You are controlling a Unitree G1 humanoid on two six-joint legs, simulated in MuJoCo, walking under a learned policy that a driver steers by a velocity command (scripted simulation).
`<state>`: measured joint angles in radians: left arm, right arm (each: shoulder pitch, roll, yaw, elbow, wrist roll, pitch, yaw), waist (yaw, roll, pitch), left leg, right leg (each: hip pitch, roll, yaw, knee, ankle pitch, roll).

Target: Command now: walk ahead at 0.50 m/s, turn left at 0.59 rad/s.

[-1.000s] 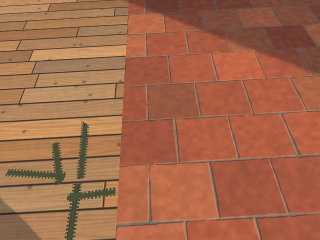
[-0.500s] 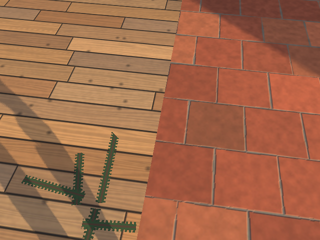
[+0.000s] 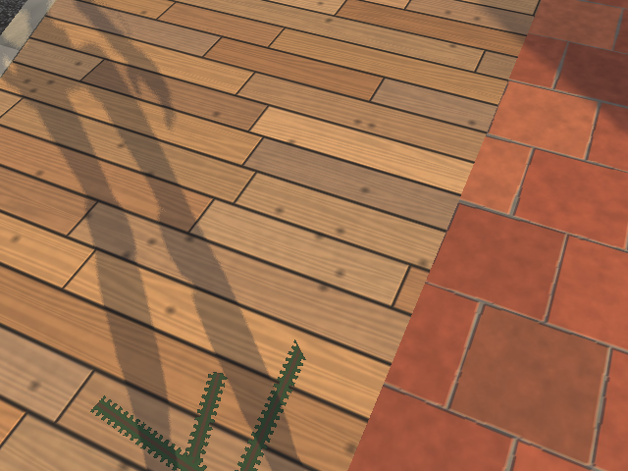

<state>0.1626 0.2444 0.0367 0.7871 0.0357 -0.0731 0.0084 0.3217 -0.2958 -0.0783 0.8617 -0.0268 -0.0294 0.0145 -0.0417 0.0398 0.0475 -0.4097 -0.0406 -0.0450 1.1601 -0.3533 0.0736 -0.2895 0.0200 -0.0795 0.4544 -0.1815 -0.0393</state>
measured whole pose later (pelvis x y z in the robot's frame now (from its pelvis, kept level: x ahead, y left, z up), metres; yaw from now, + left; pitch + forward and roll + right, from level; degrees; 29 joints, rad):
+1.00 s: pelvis +0.53 +0.08 -0.02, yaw -1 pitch +1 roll +0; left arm 0.14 0.25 0.05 0.79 0.03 -0.03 -0.03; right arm 0.36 -0.23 -0.03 0.92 -0.02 -0.07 -0.01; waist -0.02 0.00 0.05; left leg -0.16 0.01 0.11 1.09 -0.44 0.03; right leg -0.44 0.09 -0.10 0.62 -0.21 -0.16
